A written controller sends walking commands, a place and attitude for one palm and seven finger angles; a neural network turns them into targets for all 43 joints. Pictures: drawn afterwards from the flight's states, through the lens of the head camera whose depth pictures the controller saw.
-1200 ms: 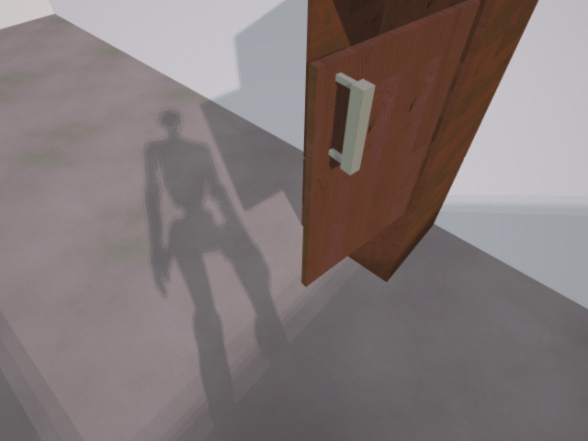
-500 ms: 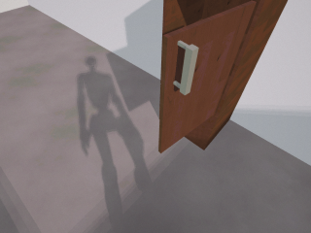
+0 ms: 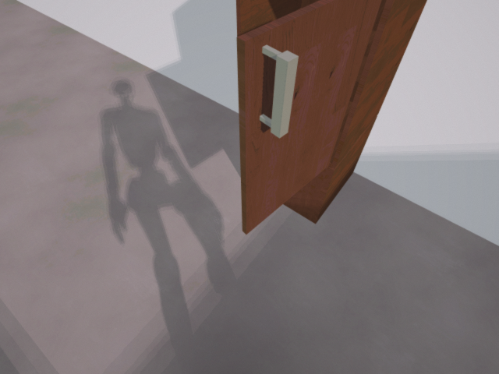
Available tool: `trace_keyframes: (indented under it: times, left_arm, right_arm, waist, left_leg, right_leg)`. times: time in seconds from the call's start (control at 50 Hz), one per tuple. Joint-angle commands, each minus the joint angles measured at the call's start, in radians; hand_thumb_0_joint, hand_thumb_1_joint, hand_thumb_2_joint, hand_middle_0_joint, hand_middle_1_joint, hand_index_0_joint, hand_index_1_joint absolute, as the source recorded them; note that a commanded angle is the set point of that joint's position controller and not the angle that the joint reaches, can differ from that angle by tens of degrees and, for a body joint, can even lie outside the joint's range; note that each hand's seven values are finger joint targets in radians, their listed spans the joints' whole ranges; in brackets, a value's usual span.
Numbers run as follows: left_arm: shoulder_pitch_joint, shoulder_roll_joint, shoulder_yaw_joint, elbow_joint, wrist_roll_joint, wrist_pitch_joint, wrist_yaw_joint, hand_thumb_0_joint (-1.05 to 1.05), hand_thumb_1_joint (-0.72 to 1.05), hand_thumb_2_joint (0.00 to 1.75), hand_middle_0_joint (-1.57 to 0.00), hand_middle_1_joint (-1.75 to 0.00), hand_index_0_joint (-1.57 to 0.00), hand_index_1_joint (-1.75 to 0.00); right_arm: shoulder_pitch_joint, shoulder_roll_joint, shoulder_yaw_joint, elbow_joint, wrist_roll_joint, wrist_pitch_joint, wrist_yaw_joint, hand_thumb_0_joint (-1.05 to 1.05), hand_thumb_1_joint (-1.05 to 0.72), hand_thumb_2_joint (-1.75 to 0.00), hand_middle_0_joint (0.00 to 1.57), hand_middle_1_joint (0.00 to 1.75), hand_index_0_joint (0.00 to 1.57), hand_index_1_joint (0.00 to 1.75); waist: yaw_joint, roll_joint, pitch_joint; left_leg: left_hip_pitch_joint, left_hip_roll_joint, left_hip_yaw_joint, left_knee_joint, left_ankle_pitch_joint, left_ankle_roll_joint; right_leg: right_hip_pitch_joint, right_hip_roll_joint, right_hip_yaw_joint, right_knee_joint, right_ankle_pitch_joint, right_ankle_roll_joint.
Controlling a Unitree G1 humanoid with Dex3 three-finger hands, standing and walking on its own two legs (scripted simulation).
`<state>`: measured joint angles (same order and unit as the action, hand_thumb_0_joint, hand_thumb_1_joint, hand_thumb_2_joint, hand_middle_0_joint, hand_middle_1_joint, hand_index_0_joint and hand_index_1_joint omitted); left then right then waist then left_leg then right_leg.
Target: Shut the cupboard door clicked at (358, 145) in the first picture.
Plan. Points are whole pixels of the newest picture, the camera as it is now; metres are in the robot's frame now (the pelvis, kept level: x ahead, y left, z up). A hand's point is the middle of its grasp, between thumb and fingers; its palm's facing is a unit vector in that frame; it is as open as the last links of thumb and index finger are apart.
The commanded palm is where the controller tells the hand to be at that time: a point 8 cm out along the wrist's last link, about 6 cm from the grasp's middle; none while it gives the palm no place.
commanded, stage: walk around to get in front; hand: left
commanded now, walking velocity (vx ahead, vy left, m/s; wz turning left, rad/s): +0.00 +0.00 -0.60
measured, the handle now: (274, 93) +0.54 +0.00 +0.15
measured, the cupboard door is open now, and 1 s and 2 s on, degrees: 81 81 81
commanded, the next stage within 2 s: none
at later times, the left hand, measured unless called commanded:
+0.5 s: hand out of the picture +0.08 +0.14 -0.15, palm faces -0.19 -0.94 -0.28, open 7.4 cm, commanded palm none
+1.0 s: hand (181, 306) +0.26 +0.16 -0.17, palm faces -0.50 -0.83 -0.24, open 7.4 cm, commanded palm none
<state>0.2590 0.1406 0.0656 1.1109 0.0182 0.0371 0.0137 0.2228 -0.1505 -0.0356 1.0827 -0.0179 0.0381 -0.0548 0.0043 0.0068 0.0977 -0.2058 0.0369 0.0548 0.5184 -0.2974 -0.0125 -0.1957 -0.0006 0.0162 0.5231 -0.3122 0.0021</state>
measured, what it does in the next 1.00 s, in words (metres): steps on the spot, turning right: left foot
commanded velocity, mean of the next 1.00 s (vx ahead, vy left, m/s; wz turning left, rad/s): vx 0.00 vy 0.00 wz -0.60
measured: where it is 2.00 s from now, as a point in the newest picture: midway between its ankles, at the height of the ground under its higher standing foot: outside the picture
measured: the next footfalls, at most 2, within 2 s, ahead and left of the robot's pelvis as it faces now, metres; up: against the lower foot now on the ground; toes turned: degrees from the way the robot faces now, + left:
left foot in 0.82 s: +0.13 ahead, +0.10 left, +0.00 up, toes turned -29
right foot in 1.22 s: +0.04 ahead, -0.13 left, +0.00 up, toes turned -49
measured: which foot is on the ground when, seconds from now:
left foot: down 0.00-0.18, up 0.20-0.80, down 0.82-1.00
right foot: down 0.00-0.80, up 0.82-1.00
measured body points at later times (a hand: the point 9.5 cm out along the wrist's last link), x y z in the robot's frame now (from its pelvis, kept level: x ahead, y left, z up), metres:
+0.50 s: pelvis +0.01 -0.04 +0.01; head +0.07 -0.09 +0.45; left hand +0.09 +0.19 -0.13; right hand +0.07 -0.32 -0.15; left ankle +0.03 +0.14 -0.64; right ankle -0.03 -0.10 -0.74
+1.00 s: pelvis +0.07 +0.01 +0.01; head +0.15 +0.00 +0.45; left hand +0.28 +0.21 -0.15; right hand +0.01 -0.24 -0.12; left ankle +0.10 +0.12 -0.74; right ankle -0.05 -0.09 -0.64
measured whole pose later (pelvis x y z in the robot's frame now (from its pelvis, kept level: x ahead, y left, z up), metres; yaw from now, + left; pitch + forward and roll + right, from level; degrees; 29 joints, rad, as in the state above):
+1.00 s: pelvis +0.07 +0.01 +0.01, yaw -34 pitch +2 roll -2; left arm 0.17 0.30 0.11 0.89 0.03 0.06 -0.02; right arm 0.19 -0.17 -0.01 0.85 -0.02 0.02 -0.04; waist 0.04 -0.04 0.13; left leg -0.20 0.06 0.08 0.49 -0.32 0.01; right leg -0.51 0.01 0.02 1.16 -0.45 0.06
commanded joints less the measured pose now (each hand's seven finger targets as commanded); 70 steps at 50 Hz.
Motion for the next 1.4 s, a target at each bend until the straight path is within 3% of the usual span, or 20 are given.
trace_keyframes:
  times: [0.0, 0.08, 0.14, 0.16, 0.18, 0.3, 0.56, 0.72, 0.76, 0.78, 0.8, 0.84, 0.9, 1.08, 1.16, 1.18, 1.2, 1.22, 1.24, 1.38]
  left_arm:
    - [0.009, 0.112, 0.037, -0.101, 0.001, 0.000, -0.005, 0.00, 0.90, 0.90, -0.20, -0.30, -0.20, -0.30]
    - [-0.008, 0.098, 0.041, -0.143, 0.003, 0.008, -0.018, 0.00, 0.90, 0.90, -0.20, -0.30, -0.20, -0.30]
    - [0.110, 0.136, 0.054, -0.123, 0.007, -0.012, -0.020, 0.00, 0.90, 0.90, -0.20, -0.30, -0.20, -0.30]
    - [0.146, 0.258, 0.077, -0.116, 0.020, -0.027, -0.005, 0.00, 0.90, 0.90, -0.20, -0.30, -0.20, -0.30]
    - [0.163, 0.296, 0.073, -0.111, 0.002, -0.026, 0.006, 0.00, 0.90, 0.90, -0.20, -0.30, -0.20, -0.30]
    - [0.043, 0.217, 0.056, -0.176, -0.003, -0.035, 0.023, 0.00, 0.90, 0.90, -0.20, -0.30, -0.20, -0.30]
    - [0.097, 0.228, 0.061, -0.212, 0.007, -0.034, 0.022, 0.00, 0.90, 0.90, -0.20, -0.30, -0.20, -0.30]
    - [-0.009, 0.257, 0.072, -0.261, 0.006, -0.021, 0.016, 0.00, 0.90, 0.90, -0.20, -0.30, -0.20, -0.30]
    - [-0.029, 0.204, 0.061, -0.280, -0.009, -0.018, 0.013, 0.00, 0.90, 0.90, -0.20, -0.30, -0.20, -0.30]
    - [0.024, 0.156, 0.052, -0.286, -0.016, -0.018, 0.000, 0.00, 0.90, 0.90, -0.20, -0.30, -0.20, -0.30]
    - [-0.024, 0.189, 0.053, -0.289, -0.002, -0.014, -0.001, 0.00, 0.90, 0.90, -0.20, -0.30, -0.20, -0.30]
    - [-0.039, 0.190, 0.058, -0.283, 0.019, -0.009, -0.018, 0.00, 0.90, 0.90, -0.20, -0.30, -0.20, -0.30]
    - [-0.035, 0.181, 0.050, -0.281, 0.010, 0.003, -0.034, 0.00, 0.90, 0.90, -0.20, -0.30, -0.20, -0.30]
    - [-0.183, 0.147, 0.016, -0.330, 0.006, -0.002, -0.051, 0.00, 0.90, 0.90, -0.20, -0.30, -0.20, -0.30]
    - [-0.085, 0.174, 0.021, -0.300, 0.002, -0.019, -0.042, 0.00, 0.90, 0.90, -0.20, -0.30, -0.20, -0.30]
    - [0.027, 0.226, 0.033, -0.268, 0.006, -0.031, -0.034, 0.00, 0.90, 0.90, -0.20, -0.30, -0.20, -0.30]
    - [0.120, 0.345, 0.063, -0.241, 0.014, -0.044, -0.015, 0.00, 0.90, 0.90, -0.20, -0.30, -0.20, -0.30]
    - [0.142, 0.382, 0.065, -0.219, -0.006, -0.037, -0.001, 0.00, 0.90, 0.90, -0.20, -0.30, -0.20, -0.30]
    - [0.079, 0.332, 0.054, -0.234, -0.008, -0.031, 0.010, 0.00, 0.90, 0.90, -0.20, -0.30, -0.20, -0.30]
    - [-0.112, 0.261, 0.038, -0.299, 0.007, -0.030, 0.009, 0.00, 0.90, 0.90, -0.20, -0.30, -0.20, -0.30]
  right_arm:
    - [0.064, -0.187, -0.051, -0.075, -0.010, -0.013, -0.011, 0.00, -0.90, -0.90, 0.20, 0.30, 0.20, 0.30]
    - [0.026, -0.205, -0.055, -0.121, -0.018, -0.019, -0.004, 0.00, -0.90, -0.90, 0.20, 0.30, 0.20, 0.30]
    - [-0.055, -0.200, -0.059, -0.164, -0.010, -0.013, 0.001, 0.00, -0.90, -0.90, 0.20, 0.30, 0.20, 0.30]
    - [-0.057, -0.123, -0.052, -0.195, 0.005, -0.009, 0.007, 0.00, -0.90, -0.90, 0.20, 0.30, 0.20, 0.30]
    - [-0.098, -0.138, -0.051, -0.223, 0.001, 0.003, 0.011, 0.00, -0.90, -0.90, 0.20, 0.30, 0.20, 0.30]
    - [-0.109, -0.128, -0.054, -0.200, 0.000, 0.005, 0.024, 0.00, -0.90, -0.90, 0.20, 0.30, 0.20, 0.30]
    - [-0.239, -0.140, -0.047, -0.289, 0.008, 0.002, 0.015, 0.00, -0.90, -0.90, 0.20, 0.30, 0.20, 0.30]
    - [-0.120, -0.135, -0.042, -0.293, 0.025, -0.027, 0.011, 0.00, -0.90, -0.90, 0.20, 0.30, 0.20, 0.30]
    - [0.005, -0.208, -0.053, -0.261, 0.014, -0.045, 0.000, 0.00, -0.90, -0.90, 0.20, 0.30, 0.20, 0.30]
    - [0.016, -0.304, -0.073, -0.277, 0.004, -0.050, 0.000, 0.00, -0.90, -0.90, 0.20, 0.30, 0.20, 0.30]
    - [0.022, -0.297, -0.062, -0.286, -0.007, -0.040, -0.004, 0.00, -0.90, -0.90, 0.20, 0.30, 0.20, 0.30]
    - [-0.029, -0.235, -0.038, -0.308, -0.021, -0.039, -0.002, 0.00, -0.90, -0.90, 0.20, 0.30, 0.20, 0.30]
    - [-0.027, -0.196, -0.025, -0.305, -0.011, -0.043, -0.002, 0.00, -0.90, -0.90, 0.20, 0.30, 0.20, 0.30]
    - [0.108, -0.242, -0.046, -0.245, -0.014, -0.040, 0.011, 0.00, -0.90, -0.90, 0.20, 0.30, 0.20, 0.30]
    - [0.081, -0.265, -0.054, -0.249, -0.002, -0.037, 0.021, 0.00, -0.90, -0.90, 0.20, 0.30, 0.20, 0.30]
    - [0.057, -0.262, -0.054, -0.264, 0.011, -0.037, 0.029, 0.00, -0.90, -0.90, 0.20, 0.30, 0.20, 0.30]
    - [0.022, -0.174, -0.035, -0.306, 0.020, -0.034, 0.036, 0.00, -0.90, -0.90, 0.20, 0.30, 0.20, 0.30]
    - [-0.015, -0.188, -0.034, -0.315, 0.017, -0.018, 0.027, 0.00, -0.90, -0.90, 0.20, 0.30, 0.20, 0.30]
    - [-0.009, -0.185, -0.035, -0.303, 0.016, -0.009, 0.022, 0.00, -0.90, -0.90, 0.20, 0.30, 0.20, 0.30]
    - [0.029, -0.150, -0.040, -0.244, 0.004, 0.007, 0.032, 0.00, -0.90, -0.90, 0.20, 0.30, 0.20, 0.30]
  waist:
    - [-0.014, 0.131, -0.050]
    - [0.000, 0.206, -0.041]
    - [0.079, 0.025, -0.059]
    - [0.086, -0.344, -0.070]
    - [0.093, -0.346, -0.070]
    - [0.026, -0.048, -0.119]
    - [0.045, -0.118, -0.107]
    - [-0.008, -0.116, -0.159]
    - [-0.059, 0.029, -0.213]
    - [-0.034, 0.314, -0.240]
    - [-0.043, 0.204, -0.173]
    - [-0.003, 0.085, -0.089]
    - [0.015, 0.213, -0.103]
    - [-0.049, 0.227, -0.112]
    - [0.018, 0.163, -0.154]
    - [0.077, 0.067, -0.208]
    - [0.115, -0.272, -0.239]
    - [0.120, -0.288, -0.249]
    - [0.083, -0.200, -0.177]
    - [-0.021, -0.095, -0.114]
  left_leg:
    - [0.049, 0.217, -0.156, -0.152, 0.134, 0.096]
    - [0.002, 0.312, -0.144, -0.171, 0.284, 0.166]
    - [-0.081, 0.194, 0.012, 0.113, 0.240, 0.054]
    - [-0.304, 0.036, 0.112, 0.386, -0.138, -0.025]
    - [-0.347, -0.011, -0.001, 0.561, -0.330, -0.038]
    - [-0.392, 0.023, -0.095, 0.654, -0.081, -0.053]
    - [-0.408, -0.016, -0.127, 0.555, -0.108, -0.064]
    - [-0.086, -0.061, -0.102, 0.114, -0.044, -0.039]
    - [0.235, 0.105, -0.232, -0.159, 0.128, 0.014]
    - [0.314, 0.401, -0.525, -0.210, 0.338, 0.133]
    - [0.212, 0.476, -0.552, -0.201, 0.465, 0.217]
    - [0.079, 0.354, -0.372, -0.216, 0.440, 0.188]
    - [0.138, 0.245, -0.130, -0.134, 0.720, 0.115]
    - [0.217, 0.271, 0.027, -0.080, 0.745, 0.117]
    - [0.148, 0.267, 0.075, 0.086, 0.800, 0.061]
    - [0.024, 0.238, 0.111, 0.257, 0.689, 0.016]
    - [-0.303, 0.072, 0.166, 0.545, -0.073, -0.051]
    - [-0.369, 0.020, 0.008, 0.708, -0.374, -0.055]
    - [-0.402, 0.060, -0.084, 0.734, -0.311, -0.043]
    - [-0.265, 0.032, -0.049, 0.546, -0.096, -0.073]
  right_leg:
    - [-0.139, -0.009, -0.003, 0.110, 0.109, -0.015]
    - [-0.148, -0.017, -0.045, 0.292, -0.174, -0.002]
    - [0.024, -0.041, -0.009, -0.056, 0.157, -0.012]
    - [0.143, -0.287, 0.382, -0.225, 0.406, -0.083]
    - [0.099, -0.371, 0.477, -0.223, 0.602, -0.145]
    - [0.191, -0.217, 0.316, -0.135, 0.574, -0.156]
    - [0.188, -0.191, 0.431, -0.102, 0.738, -0.190]
    - [0.044, -0.126, 0.463, -0.019, 0.664, -0.159]
    - [-0.190, 0.008, 0.349, 0.130, 0.326, -0.067]
    - [-0.342, 0.123, 0.157, 0.378, -0.300, 0.006]
    - [-0.365, 0.064, 0.102, 0.538, -0.371, 0.028]
    - [-0.370, 0.026, 0.066, 0.681, -0.229, 0.052]
    - [-0.395, -0.011, 0.026, 0.716, -0.143, 0.062]
    - [-0.279, -0.019, -0.106, 0.285, -0.094, 0.031]
    - [-0.033, 0.015, -0.130, 0.018, 0.068, -0.018]
    - [0.176, -0.040, -0.063, -0.090, 0.301, -0.045]
    - [0.384, -0.333, 0.329, -0.127, 0.780, -0.169]
    - [0.335, -0.415, 0.401, -0.092, 0.985, -0.259]
    - [0.258, -0.383, 0.331, -0.113, 0.757, -0.265]
    - [0.020, -0.205, 0.209, -0.159, 0.460, -0.173]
